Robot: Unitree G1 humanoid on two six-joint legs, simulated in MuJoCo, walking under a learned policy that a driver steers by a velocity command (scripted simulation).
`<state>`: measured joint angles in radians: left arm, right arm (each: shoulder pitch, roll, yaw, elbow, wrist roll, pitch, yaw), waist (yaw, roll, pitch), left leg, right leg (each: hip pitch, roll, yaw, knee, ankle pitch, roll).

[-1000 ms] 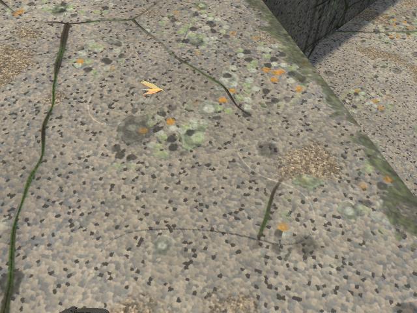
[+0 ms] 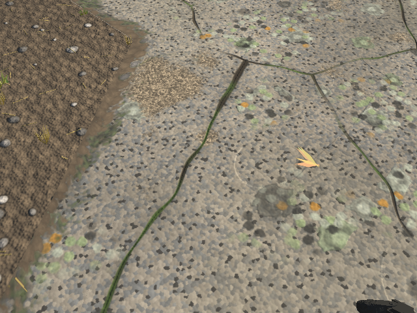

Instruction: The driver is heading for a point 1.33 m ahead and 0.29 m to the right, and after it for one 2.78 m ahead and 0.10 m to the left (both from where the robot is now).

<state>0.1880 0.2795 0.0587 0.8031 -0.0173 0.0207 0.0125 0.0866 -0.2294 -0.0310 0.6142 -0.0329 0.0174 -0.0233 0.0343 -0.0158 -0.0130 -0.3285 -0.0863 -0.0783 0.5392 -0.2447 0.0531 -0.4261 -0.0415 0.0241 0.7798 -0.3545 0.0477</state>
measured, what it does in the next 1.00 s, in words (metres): steps on the spot: right foot, then left foot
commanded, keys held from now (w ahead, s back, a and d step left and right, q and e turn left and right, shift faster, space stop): e+shift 0.40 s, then shift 0.12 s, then q+shift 0.48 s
